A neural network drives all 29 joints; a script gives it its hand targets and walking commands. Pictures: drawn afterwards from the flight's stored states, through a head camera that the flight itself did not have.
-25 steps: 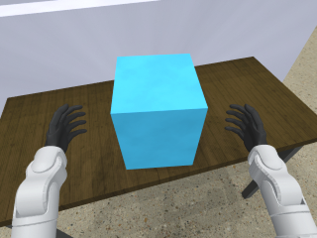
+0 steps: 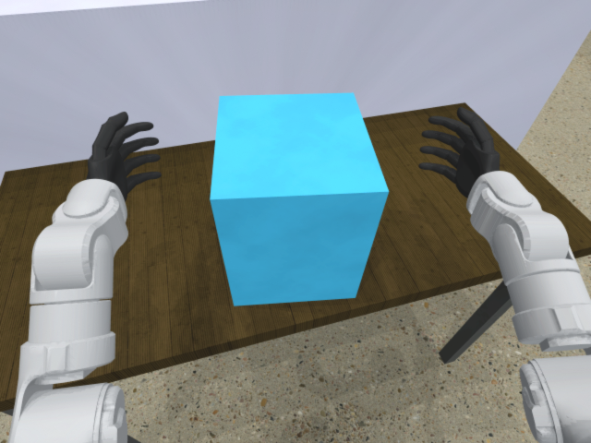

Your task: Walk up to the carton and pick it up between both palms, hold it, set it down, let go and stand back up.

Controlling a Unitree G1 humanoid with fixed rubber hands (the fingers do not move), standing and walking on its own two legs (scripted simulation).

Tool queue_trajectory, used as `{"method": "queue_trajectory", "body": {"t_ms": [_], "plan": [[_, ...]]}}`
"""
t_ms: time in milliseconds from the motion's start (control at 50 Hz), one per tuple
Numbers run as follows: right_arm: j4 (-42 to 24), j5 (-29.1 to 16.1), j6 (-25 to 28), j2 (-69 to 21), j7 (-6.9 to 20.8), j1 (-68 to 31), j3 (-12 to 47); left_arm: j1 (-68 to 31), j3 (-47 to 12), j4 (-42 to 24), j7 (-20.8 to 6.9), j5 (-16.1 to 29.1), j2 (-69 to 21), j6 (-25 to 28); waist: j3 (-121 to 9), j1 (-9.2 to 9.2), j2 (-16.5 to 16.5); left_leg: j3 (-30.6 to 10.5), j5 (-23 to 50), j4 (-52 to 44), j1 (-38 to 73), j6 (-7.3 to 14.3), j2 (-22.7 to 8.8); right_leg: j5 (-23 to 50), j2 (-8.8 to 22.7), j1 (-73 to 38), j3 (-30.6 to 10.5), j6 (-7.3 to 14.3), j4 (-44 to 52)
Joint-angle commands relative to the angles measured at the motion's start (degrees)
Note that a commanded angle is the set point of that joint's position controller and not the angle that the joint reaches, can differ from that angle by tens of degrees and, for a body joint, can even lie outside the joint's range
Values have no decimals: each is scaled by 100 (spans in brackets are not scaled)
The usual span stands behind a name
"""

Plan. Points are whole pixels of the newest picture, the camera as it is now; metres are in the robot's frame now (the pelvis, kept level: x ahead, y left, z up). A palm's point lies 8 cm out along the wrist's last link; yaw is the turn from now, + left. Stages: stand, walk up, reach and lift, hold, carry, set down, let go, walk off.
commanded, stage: reach and lift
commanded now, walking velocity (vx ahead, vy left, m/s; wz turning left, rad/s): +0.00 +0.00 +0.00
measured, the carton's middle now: (291, 203) +0.44 +0.01 +0.06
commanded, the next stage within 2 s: none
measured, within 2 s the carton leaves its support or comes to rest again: neither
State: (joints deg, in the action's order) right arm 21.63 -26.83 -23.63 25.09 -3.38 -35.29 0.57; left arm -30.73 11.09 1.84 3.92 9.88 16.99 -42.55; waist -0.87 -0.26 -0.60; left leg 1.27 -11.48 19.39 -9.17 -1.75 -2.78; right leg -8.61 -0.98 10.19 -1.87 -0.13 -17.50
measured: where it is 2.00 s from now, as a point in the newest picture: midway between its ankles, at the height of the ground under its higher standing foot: outside the picture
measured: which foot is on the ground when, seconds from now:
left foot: down 0.00-1.00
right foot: down 0.00-1.00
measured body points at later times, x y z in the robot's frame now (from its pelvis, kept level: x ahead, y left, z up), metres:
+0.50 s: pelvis +0.00 +0.00 +0.00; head +0.01 +0.01 +0.45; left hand +0.44 +0.23 +0.23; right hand +0.46 -0.20 +0.23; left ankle -0.02 +0.13 -0.75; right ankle +0.00 -0.12 -0.75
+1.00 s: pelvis +0.00 +0.00 +0.00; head +0.03 +0.01 +0.45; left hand +0.44 +0.22 +0.15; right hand +0.46 -0.18 +0.14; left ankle -0.02 +0.13 -0.75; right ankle +0.01 -0.12 -0.75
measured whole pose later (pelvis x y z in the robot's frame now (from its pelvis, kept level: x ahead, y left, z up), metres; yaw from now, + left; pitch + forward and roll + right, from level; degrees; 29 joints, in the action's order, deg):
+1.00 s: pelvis +0.00 +0.00 +0.00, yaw +1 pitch +6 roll -1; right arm 57.4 -21.8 -11.3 19.8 -2.2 -53.8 1.6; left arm -50.0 2.4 43.1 3.9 11.0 17.3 -19.8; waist -3.4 1.2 0.2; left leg -0.7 -11.8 21.6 -15.9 -1.9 -2.8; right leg -8.0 -1.1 15.1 -0.3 -0.2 -17.0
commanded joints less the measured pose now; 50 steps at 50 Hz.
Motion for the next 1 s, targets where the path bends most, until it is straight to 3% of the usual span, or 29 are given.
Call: {"method": "queue_trajectory", "body": {"t_ms": [0, 160, 220, 300, 360, 400, 460, 540, 580, 640, 740, 820, 920, 980], "plan": [[-129, -56, 121, 964, 129, -2353, -258, -2451, 70, -28, 22, 44, 846, 236, -2198, 21, 116, 26, 1456, -99, 425, 39, 232, 1431, -175, -776, 72, 21, -32], [1080, -97, 149, 873, 197, -3498, -7, -3622, -166, 1598, -56, 209, 1129, 576, -2252, 42, -96, 17, 1040, -134, 25, 203, 278, 1425, -95, -778, 9, -68, -59], [1087, -105, 237, 903, 182, -3926, 38, -4077, -212, 1729, -37, 319, 1297, 762, -2687, 109, -76, 45, 1299, -40, 115, 184, 288, 1733, -104, -910, 49, -95, -101], [1568, -108, 275, 943, 115, -4294, -20, -4575, -301, 1955, -34, 323, 1409, 851, -2971, 31, 105, 62, 1722, 88, 267, 76, 305, 2224, -128, -1016, 101, -112, -157], [2120, -154, 268, 970, 134, -4528, 129, -4709, -417, 2533, -64, 350, 1385, 917, -2919, 44, 86, 17, 1737, 86, 226, 67, 299, 2163, -153, -969, 139, -94, -125], [2124, -169, 278, 1048, 118, -4623, 137, -4794, -442, 2500, -59, 343, 1397, 912, -3056, 34, 145, 26, 1944, 115, 303, 1, 303, 2395, -157, -1063, 164, -98, -127], [2459, -207, 294, 1012, 130, -4856, 216, -4964, -481, 2848, -86, 306, 1414, 893, -2875, 45, 102, 32, 1991, 109, 311, 5, 316, 2410, -180, -1029, 216, -107, -106], [2566, -239, 384, 1089, 175, -5063, 173, -5251, -673, 2813, -64, 395, 1288, 988, -3029, 10, 231, 8, 2228, 184, 542, -99, 263, 2399, -229, -859, 282, -76, -86], [2909, -213, 379, 1058, 215, -5034, 210, -5309, -761, 3005, -54, 381, 1241, 1051, -2890, -22, 319, -20, 2165, 202, 601, -130, 256, 2141, -234, -617, 308, -54, -5], [3329, -210, 432, 927, 240, -4832, 386, -5031, -771, 3443, -95, 313, 1156, 1201, -2639, -1, 202, -39, 2151, 181, 519, -78, 270, 2195, -204, -692, 296, -85, -3], [2999, -79, 752, 679, 193, -4462, 379, -4611, -657, 3531, -163, 150, 1072, 1608, -2731, 91, 94, 25, 2171, 151, 359, -49, 311, 2328, -201, -1058, 282, -140, -80], [2469, 200, 1073, 477, 128, -4314, 103, -4611, -575, 3208, -116, 117, 1001, 2039, -3078, 123, 111, 67, 2211, 190, 272, -90, 336, 2331, -222, -1041, 322, -168, -165], [2675, 529, 1438, 463, 125, -4301, -170, -4775, -747, 3161, 24, 95, 727, 2516, -3284, 88, 469, 19, 2400, 354, 744, -282, 263, 1819, -275, -292, 447, -57, -70], [2610, 762, 1680, 375, 86, -4361, -281, -4719, -746, 3370, 80, 137, 653, 2769, -3583, 99, 346, 22, 2374, 471, 728, -287, 253, 1787, -260, -153, 464, -65, -90]]}}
